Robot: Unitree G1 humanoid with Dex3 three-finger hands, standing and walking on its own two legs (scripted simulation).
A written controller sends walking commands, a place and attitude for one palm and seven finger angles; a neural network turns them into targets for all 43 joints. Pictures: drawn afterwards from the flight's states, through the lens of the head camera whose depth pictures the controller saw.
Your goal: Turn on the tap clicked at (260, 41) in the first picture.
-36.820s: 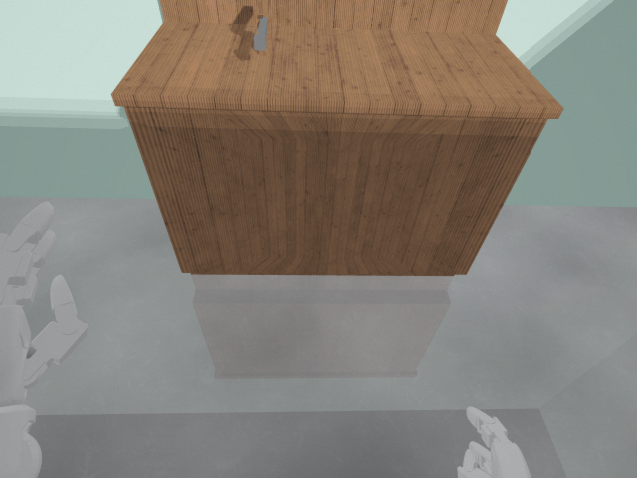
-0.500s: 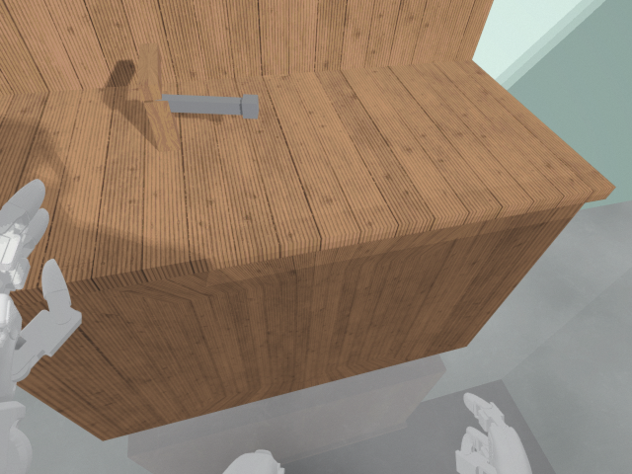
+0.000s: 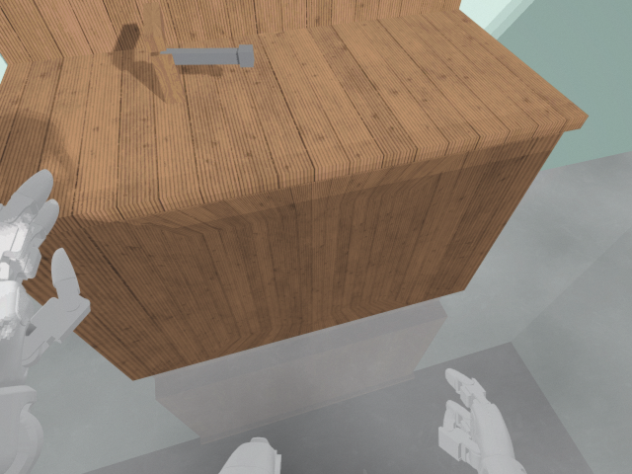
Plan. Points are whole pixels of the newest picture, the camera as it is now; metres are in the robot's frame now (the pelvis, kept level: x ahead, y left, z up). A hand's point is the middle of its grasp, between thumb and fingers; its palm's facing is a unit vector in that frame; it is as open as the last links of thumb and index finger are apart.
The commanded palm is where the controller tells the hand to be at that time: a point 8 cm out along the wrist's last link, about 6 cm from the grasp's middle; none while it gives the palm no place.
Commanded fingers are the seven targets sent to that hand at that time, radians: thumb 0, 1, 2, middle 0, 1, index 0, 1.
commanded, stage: stop stepping back and stand still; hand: left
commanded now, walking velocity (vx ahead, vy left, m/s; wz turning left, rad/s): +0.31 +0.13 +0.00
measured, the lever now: (246, 56) +0.76 +0.18 +0.12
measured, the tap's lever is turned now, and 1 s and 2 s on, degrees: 76 76 76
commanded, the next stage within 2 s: stand and check the lever's angle in 0.82 s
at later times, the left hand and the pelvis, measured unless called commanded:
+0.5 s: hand (7, 473) +0.10 +0.22 +0.17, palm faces +0.47 -0.80 -0.36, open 7.4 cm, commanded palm +0.05 +0.26 +0.19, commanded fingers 0.00 0.90 0.90 -0.20 -0.30 -0.20 -0.30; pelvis -0.10 -0.03 -0.01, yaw +3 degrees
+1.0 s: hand out of the picture +0.10 +0.19 +0.15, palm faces +0.40 -0.83 -0.38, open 7.4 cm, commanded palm +0.05 +0.23 +0.19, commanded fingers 0.00 0.90 0.90 -0.20 -0.30 -0.20 -0.30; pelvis -0.10 -0.06 +0.00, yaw +2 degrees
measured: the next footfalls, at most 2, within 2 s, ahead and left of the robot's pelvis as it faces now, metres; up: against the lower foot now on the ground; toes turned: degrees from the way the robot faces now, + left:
left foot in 0.20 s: -0.06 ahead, +0.14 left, +0.00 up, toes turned +3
right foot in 0.44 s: -0.04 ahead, -0.15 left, +0.00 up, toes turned -1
